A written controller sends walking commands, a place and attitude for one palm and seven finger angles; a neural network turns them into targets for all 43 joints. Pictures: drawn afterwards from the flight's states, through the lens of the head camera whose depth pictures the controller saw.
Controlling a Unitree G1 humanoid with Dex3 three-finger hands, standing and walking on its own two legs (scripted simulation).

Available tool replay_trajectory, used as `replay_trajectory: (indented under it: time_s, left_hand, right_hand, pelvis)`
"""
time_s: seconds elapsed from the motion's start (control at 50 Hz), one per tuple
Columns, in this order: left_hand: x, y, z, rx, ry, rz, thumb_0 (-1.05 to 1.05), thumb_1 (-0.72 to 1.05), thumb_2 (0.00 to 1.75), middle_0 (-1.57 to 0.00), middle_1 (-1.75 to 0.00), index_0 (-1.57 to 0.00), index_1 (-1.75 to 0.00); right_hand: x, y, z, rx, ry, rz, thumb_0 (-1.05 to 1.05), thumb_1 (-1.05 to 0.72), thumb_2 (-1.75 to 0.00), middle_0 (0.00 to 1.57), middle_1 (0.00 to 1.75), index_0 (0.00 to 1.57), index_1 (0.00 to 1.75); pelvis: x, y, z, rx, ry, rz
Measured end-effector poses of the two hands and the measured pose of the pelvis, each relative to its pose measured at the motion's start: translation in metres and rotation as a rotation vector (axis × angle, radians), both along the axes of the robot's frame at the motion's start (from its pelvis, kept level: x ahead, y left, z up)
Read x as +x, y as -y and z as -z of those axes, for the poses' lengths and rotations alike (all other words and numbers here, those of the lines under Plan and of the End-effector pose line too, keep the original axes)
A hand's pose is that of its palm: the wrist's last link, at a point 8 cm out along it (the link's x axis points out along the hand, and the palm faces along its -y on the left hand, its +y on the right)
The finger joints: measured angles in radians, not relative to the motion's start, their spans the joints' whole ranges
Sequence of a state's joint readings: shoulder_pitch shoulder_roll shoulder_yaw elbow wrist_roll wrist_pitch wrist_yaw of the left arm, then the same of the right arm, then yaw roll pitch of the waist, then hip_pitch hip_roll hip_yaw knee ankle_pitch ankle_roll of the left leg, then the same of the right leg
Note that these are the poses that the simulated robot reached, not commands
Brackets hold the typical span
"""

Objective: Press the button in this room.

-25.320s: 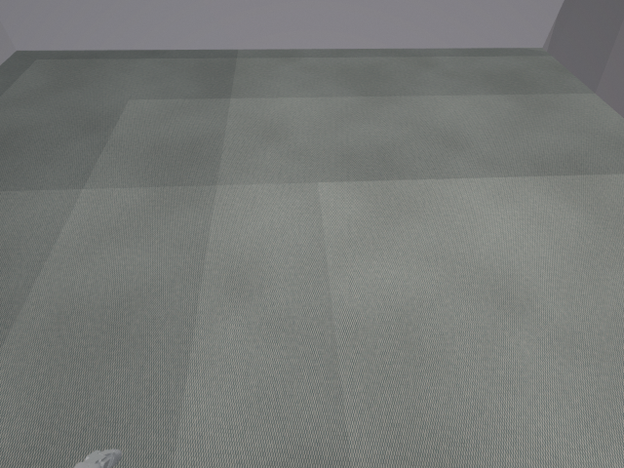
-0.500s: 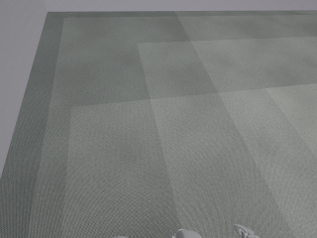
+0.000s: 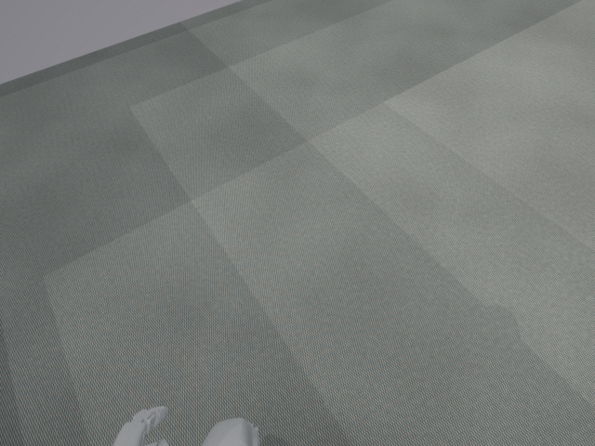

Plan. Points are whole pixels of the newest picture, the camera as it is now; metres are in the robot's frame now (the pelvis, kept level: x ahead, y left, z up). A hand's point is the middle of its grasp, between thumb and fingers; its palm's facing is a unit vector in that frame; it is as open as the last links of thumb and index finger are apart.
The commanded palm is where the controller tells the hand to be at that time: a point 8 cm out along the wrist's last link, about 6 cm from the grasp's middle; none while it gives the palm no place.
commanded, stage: walk to a spot facing it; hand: left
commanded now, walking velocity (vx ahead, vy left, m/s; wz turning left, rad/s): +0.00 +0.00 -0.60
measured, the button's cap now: out of the picture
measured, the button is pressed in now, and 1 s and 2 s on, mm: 0 0 0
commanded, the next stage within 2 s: turn to face it in 0.70 s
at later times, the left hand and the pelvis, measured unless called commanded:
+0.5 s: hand out of the picture +0.14 +0.24 -0.17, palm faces -0.20 -0.96 -0.21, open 7.4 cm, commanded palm none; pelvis +0.05 +0.04 +0.01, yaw -17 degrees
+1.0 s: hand (282, 335) +0.30 +0.05 -0.14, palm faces -0.52 -0.81 -0.27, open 7.4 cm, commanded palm none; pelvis +0.09 -0.04 +0.00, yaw -29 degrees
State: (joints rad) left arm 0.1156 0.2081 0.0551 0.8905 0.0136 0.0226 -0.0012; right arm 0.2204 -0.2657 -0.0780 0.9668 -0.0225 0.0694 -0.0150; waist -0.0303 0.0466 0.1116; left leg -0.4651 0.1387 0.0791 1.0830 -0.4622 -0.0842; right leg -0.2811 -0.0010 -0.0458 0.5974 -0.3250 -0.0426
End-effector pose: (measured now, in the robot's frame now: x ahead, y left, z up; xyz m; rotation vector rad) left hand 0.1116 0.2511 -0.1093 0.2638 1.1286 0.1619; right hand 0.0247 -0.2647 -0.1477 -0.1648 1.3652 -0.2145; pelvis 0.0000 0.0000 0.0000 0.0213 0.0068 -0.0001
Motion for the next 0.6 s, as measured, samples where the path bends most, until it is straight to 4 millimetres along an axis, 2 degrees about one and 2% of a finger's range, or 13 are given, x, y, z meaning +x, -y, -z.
replay_trajectory:
  time_s: [0.1, 0.2, 0.3, 0.38, 0.44, 0.5, 0.6]
  left_hand:
    - [0.003, 0.014, -0.003, -0.014, -0.026, 0.047, 0.0, 0.91, 0.89, -0.2, -0.3, -0.2, -0.3]
    - [-0.001, 0.014, 0.002, -0.037, -0.059, 0.068, 0.0, 0.9, 0.89, -0.2, -0.3, -0.2, -0.3]
    - [-0.008, -0.003, 0.012, -0.057, -0.103, 0.065, 0.0, 0.9, 0.89, -0.21, -0.3, -0.21, -0.3]
    - [-0.004, -0.025, 0.03, -0.064, -0.155, 0.071, 0.0, 0.9, 0.89, -0.21, -0.3, -0.2, -0.3]
    - [0.008, -0.035, 0.033, -0.059, -0.196, 0.108, 0.0, 0.91, 0.89, -0.2, -0.3, -0.2, -0.29]
    - [0.029, -0.037, 0.028, -0.059, -0.207, 0.153, 0.01, 0.91, 0.89, -0.2, -0.3, -0.2, -0.29]
    - [0.075, -0.024, 0.021, -0.048, -0.183, 0.232, 0.01, 0.91, 0.9, -0.2, -0.3, -0.2, -0.29]
  right_hand:
    - [0.011, 0.005, -0.011, -0.002, 0.07, 0.028, 0.01, -0.91, -0.9, 0.2, 0.3, 0.2, 0.3]
    - [0.029, 0.003, -0.021, -0.014, 0.135, 0.037, 0.01, -0.91, -0.9, 0.2, 0.3, 0.2, 0.3]
    - [0.055, -0.008, -0.033, -0.039, 0.202, 0.031, 0.01, -0.91, -0.9, 0.2, 0.3, 0.2, 0.3]
    - [0.072, -0.02, -0.04, -0.086, 0.273, 0.037, 0.01, -0.9, -0.9, 0.2, 0.3, 0.2, 0.3]
    - [0.068, -0.03, -0.045, -0.097, 0.279, 0.071, 0.0, -0.9, -0.9, 0.2, 0.3, 0.2, 0.3]
    - [0.054, -0.038, -0.049, -0.095, 0.246, 0.124, 0.0, -0.9, -0.9, 0.2, 0.3, 0.2, 0.3]
    - [0.02, -0.049, -0.042, -0.067, 0.159, 0.238, 0.0, -0.9, -0.9, 0.2, 0.3, 0.2, 0.3]
  pelvis:
    - [0.001, 0.005, -0.008, 0.009, -0.004, 0.056]
    - [0.006, 0.001, -0.01, -0.001, -0.007, 0.104]
    - [0.018, -0.012, -0.009, -0.014, -0.009, 0.149]
    - [0.031, -0.028, 0.0, -0.034, -0.014, 0.194]
    - [0.04, -0.035, -0.001, -0.032, -0.002, 0.251]
    - [0.049, -0.037, -0.008, -0.041, 0.0, 0.292]
    - [0.062, -0.034, -0.012, -0.046, -0.005, 0.356]
